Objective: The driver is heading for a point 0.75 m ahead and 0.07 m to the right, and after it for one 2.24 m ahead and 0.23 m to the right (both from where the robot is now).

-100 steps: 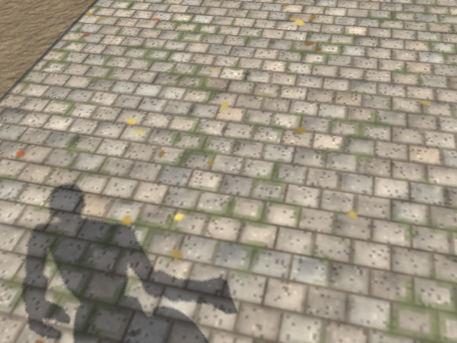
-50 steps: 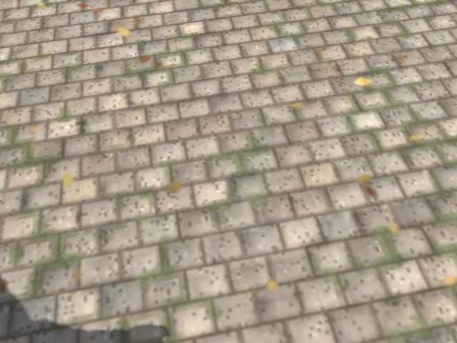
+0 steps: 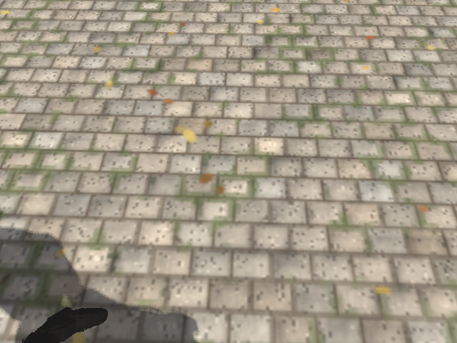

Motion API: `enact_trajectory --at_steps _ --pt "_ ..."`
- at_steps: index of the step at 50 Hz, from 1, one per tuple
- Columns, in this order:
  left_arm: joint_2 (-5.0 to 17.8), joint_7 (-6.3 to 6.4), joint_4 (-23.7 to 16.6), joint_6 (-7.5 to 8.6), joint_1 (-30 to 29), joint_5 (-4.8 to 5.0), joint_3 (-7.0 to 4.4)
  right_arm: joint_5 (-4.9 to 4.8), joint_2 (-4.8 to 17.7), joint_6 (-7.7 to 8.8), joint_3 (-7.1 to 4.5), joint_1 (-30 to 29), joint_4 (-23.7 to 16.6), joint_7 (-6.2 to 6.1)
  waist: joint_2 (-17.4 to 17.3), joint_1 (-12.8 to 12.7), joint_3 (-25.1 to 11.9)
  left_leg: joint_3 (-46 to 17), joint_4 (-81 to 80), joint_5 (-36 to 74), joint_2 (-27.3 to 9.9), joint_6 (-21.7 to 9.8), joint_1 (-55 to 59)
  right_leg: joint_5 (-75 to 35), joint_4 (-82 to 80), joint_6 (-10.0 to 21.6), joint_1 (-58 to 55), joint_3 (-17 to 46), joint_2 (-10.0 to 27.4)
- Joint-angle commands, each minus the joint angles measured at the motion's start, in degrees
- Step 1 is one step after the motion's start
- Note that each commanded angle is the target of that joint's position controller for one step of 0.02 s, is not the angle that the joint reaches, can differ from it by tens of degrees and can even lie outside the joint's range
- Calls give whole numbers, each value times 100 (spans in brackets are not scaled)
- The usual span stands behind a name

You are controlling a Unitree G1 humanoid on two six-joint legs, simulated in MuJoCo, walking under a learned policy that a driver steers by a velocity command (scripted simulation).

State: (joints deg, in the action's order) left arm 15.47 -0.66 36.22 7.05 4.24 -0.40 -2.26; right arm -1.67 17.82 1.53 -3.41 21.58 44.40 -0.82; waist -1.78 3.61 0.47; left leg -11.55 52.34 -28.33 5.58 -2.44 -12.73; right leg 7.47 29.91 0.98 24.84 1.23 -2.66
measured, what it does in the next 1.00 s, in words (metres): walks ahead: left foot, then right foot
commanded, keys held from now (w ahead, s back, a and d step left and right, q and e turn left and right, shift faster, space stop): w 0.34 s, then w+e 0.66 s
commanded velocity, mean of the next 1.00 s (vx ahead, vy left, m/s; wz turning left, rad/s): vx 0.50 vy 0.00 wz -0.15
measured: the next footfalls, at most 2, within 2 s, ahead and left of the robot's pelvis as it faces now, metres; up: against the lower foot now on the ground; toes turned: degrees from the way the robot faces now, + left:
left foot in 0.42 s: +0.37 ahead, +0.16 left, +0.00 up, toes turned +5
right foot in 0.94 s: +0.64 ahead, -0.10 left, +0.00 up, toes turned -15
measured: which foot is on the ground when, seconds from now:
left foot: up 0.00-0.40, down 0.42-0.96, up 0.98-1.00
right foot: down 0.00-0.44, up 0.46-0.92, down 0.94-1.00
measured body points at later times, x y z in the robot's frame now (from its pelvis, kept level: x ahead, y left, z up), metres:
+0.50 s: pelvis +0.26 +0.05 +0.00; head +0.29 +0.07 +0.45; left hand +0.25 +0.34 -0.13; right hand +0.49 -0.18 -0.07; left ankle +0.33 +0.16 -0.73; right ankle +0.13 -0.11 -0.66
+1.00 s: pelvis +0.53 +0.00 -0.01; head +0.57 -0.02 +0.44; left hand +0.78 +0.21 -0.09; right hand +0.51 -0.29 -0.14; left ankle +0.37 +0.17 -0.66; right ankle +0.60 -0.09 -0.73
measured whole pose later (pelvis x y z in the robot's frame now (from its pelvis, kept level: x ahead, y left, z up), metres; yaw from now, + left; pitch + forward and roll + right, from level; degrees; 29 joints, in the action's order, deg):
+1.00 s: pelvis +0.53 +0.00 -0.01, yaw -14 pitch +1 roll +1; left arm 16.9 -2.5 37.8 2.0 6.3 1.3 -3.8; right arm -0.5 17.0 3.3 -3.8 16.7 48.2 -0.5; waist 0.5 1.8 3.8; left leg 5.4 56.7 -28.6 -3.8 1.5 -8.2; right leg 11.0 37.8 6.3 28.7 -2.7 -1.9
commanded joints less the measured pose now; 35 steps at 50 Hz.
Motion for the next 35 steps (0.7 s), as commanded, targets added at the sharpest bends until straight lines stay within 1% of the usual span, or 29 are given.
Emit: enact_trajectory --at_steps 1,2,3,4,5,6,8,9,11,12,14,15,17,18,19,20,21,22,23,24,25,26,27,28,29,31,33,35 --pt "757 31 37 -73 1371 27 -301 13 747 123 -102 -231 -578 15 670 -794 -590 244 2067 338 -632 155 -3071 1690 -1328 1085 -3203 3035 2193" --pt "665 12 98 -90 1178 2 -257 76 661 137 -100 -515 -669 29 514 -702 -151 324 1806 613 -755 173 -3012 1072 -1498 1065 -2554 2498 1947" --pt "571 7 142 -80 1069 -32 -216 84 575 138 -110 -583 -694 53 612 -568 20 340 1555 805 -902 169 -2823 621 -1648 1034 -2148 2091 1755" --pt "544 -6 181 -66 1003 -39 -207 55 462 128 -88 -526 -686 78 740 -469 71 407 1349 895 -963 174 -2603 342 -1786 1027 -1872 1799 1614" --pt "539 -20 232 -46 997 -6 -211 48 346 117 -60 -483 -668 95 795 -414 42 496 1145 935 -985 190 -2493 80 -1883 1074 -1753 1577 1551" --pt "597 -29 292 -26 1015 32 -229 70 268 110 -32 -544 -687 106 791 -393 53 568 889 1021 -1014 218 -2486 -170 -1976 1141 -1690 1393 1542" --pt "797 -25 399 -18 1055 71 -284 142 161 138 34 -855 -791 128 682 -416 88 698 216 1422 -1114 274 -2541 -606 -2117 1236 -1677 1116 1568" --pt "860 -20 441 -31 1068 83 -299 157 122 166 68 -1015 -821 151 617 -460 81 756 -171 1742 -1144 283 -2474 -753 -2147 1225 -1681 937 1526" --pt "967 -9 528 -74 1141 114 -316 141 61 226 118 -1389 -880 201 573 -589 109 907 -953 2364 -1091 283 -2204 -909 -2171 1127 -1624 590 1405" --pt "1015 -6 586 -97 1230 136 -322 127 62 249 128 -1577 -912 221 572 -661 122 980 -1272 2611 -1028 287 -2042 -928 -2153 1077 -1614 468 1363" --pt "1099 -7 736 -142 1503 176 -333 88 117 274 120 -1916 -1007 253 592 -788 149 1058 -1663 2852 -928 272 -1871 -913 -2101 1023 -1767 430 1440" --pt "1127 -6 805 -170 1605 194 -337 72 151 282 110 -2048 -1063 268 606 -808 181 1054 -1811 2826 -902 230 -1858 -911 -2052 992 -1907 457 1519" --pt "1181 9 920 -234 1711 221 -350 61 238 298 80 -2196 -1151 301 647 -762 225 1057 -2067 2554 -850 90 -1817 -1068 -1889 902 -2227 504 1688" --pt "1201 20 971 -273 1753 231 -352 68 299 314 52 -2167 -1163 308 658 -689 210 1074 -2209 2396 -805 19 -1598 -1276 -1729 846 -2297 571 1728" --pt "1238 35 996 -312 1695 238 -350 82 393 334 -7 -1881 -1104 301 657 -450 79 1162 -2425 2351 -693 -71 -1087 -1825 -1376 756 -2284 529 1673" --pt "1175 48 1007 -333 1682 234 -314 113 595 339 -128 -1239 -909 264 567 -105 -302 1264 -2610 2379 -562 -201 -87 -2473 -627 620 -2102 353 1434" --pt "954 53 932 -315 1646 154 -212 166 919 329 -267 -327 -718 198 392 322 -966 835 -2442 2476 -1041 -431 1391 -1969 621 408 -1351 144 1138" --pt "351 45 728 -235 2035 63 -22 291 1488 265 -396 334 -660 124 -848 336 -1832 -1366 -2567 1901 -2598 -1110 3482 412 2828 -32 779 -294 337" --pt "507 51 795 -158 2130 158 -39 234 1206 234 -321 486 -612 132 -1255 382 -2225 -2812 -3263 1124 -3014 -1439 3451 2617 3875 -70 1497 428 139" --pt "974 33 735 -145 1797 302 -190 175 872 240 -209 176 -581 144 -803 340 -1336 -2093 -3408 732 -2818 -1217 2777 2316 4267 -33 1949 602 448" --pt "966 30 657 -157 1486 308 -198 149 666 255 -144 -175 -590 154 -651 186 -788 -1327 -3565 798 -2564 -1037 2076 1842 4150 -4 1972 439 700" --pt "893 49 645 -197 1331 243 -207 174 488 282 -95 -547 -579 177 -484 6 -406 -826 -3806 1077 -2329 -939 1422 1443 3884 -26 1819 376 856" --pt "828 68 682 -278 1383 201 -237 209 328 343 -58 -790 -570 195 -586 -182 -202 -380 -4018 1509 -2151 -860 924 1128 3668 -47 1516 429 1005" --pt "693 69 745 -365 1525 208 -222 238 278 393 -62 -951 -540 207 -602 -322 -120 -43 -4209 1812 -2063 -839 576 908 3614 -85 1219 437 1046" --pt "553 69 768 -429 1571 209 -202 251 286 450 -86 -1005 -488 208 -529 -391 -78 218 -4338 2188 -2057 -878 393 743 3588 -127 1118 428 1048" --pt "481 85 694 -501 1432 193 -207 277 356 521 -133 -1025 -367 183 -323 -450 53 695 -4478 2768 -2046 -908 331 334 3360 -197 1290 519 1050" --pt "432 66 591 -498 1178 170 -199 285 426 530 -167 -949 -245 137 -194 -410 137 1104 -4517 3120 -2004 -881 481 -234 2795 -224 1484 560 1027" --pt "352 -10 495 -463 866 163 -162 264 515 507 -188 -926 -172 94 -145 -321 216 1522 -4555 3234 -1896 -782 540 -846 2024 -187 1362 385 981"
Keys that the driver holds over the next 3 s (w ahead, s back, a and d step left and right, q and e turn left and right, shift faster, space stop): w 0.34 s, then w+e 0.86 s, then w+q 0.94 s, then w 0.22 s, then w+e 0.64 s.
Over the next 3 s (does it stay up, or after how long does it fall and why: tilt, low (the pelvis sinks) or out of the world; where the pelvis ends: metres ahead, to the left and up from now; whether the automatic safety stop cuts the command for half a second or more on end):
stays up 1.62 -0.12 -0.01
